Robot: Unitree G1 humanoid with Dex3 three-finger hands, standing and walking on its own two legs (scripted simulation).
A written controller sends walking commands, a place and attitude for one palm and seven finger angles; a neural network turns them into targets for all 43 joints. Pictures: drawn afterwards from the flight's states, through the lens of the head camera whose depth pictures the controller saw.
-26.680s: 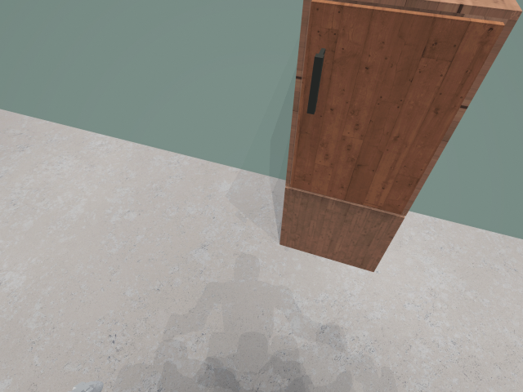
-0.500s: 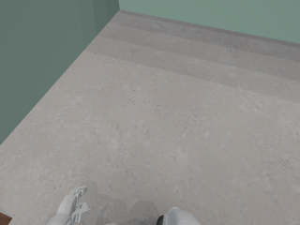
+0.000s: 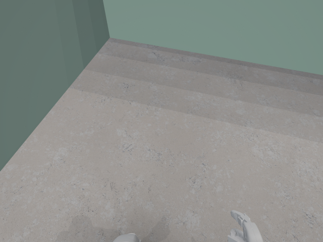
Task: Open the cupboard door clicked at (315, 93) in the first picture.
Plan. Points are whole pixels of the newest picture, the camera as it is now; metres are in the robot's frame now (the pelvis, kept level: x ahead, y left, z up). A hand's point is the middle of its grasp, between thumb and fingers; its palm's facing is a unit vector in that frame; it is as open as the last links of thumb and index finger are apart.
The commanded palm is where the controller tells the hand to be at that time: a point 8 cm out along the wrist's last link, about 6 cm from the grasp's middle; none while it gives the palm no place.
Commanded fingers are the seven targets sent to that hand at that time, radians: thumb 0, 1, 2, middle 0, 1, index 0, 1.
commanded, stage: walk to a spot facing it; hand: left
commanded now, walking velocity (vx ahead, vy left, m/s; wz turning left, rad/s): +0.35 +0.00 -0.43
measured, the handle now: out of the picture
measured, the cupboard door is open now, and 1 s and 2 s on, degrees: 45 45 45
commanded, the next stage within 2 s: turn to face it in 0.22 s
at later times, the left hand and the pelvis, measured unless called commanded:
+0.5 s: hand (147, 151) +0.41 +0.10 -0.14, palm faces -0.18 -0.95 -0.24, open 7.3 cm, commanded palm none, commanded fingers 0.00 0.90 0.90 -0.20 -0.30 -0.20 -0.30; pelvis +0.24 -0.07 +0.01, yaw -8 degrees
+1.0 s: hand (133, 147) +0.42 +0.15 -0.15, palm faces +0.17 -0.95 -0.25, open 7.3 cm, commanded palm none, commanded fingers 0.00 0.90 0.90 -0.20 -0.30 -0.20 -0.30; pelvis +0.35 -0.08 +0.01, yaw +8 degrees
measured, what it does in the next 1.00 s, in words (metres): walks ahead: right foot, then left foot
